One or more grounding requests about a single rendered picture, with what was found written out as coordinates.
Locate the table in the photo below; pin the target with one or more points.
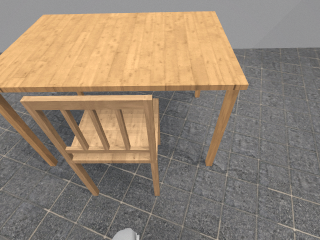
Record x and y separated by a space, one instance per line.
113 52

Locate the chair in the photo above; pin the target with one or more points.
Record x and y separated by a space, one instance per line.
114 129

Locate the left robot thigh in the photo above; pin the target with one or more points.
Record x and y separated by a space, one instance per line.
126 234

